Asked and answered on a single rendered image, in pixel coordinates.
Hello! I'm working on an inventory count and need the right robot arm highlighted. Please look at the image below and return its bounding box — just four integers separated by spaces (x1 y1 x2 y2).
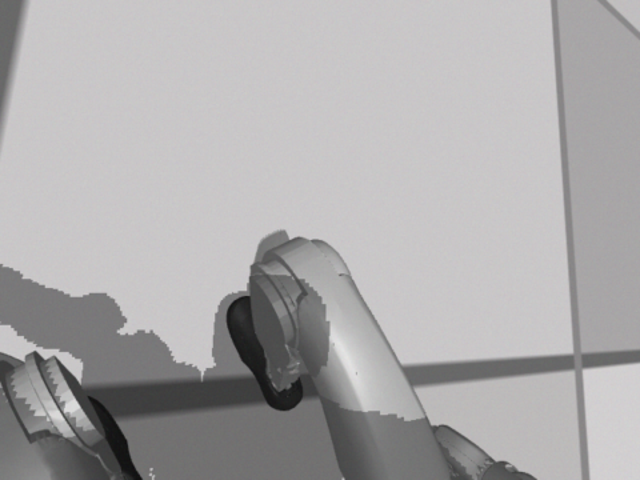
481 461 537 480

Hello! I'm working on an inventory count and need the right robot hand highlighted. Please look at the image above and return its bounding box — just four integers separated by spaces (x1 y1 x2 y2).
431 425 496 480

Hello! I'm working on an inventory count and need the left robot foot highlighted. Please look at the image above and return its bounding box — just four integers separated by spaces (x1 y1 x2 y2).
87 396 143 480

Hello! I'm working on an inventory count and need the right robot foot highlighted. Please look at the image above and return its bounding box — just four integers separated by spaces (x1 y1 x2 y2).
226 296 303 411

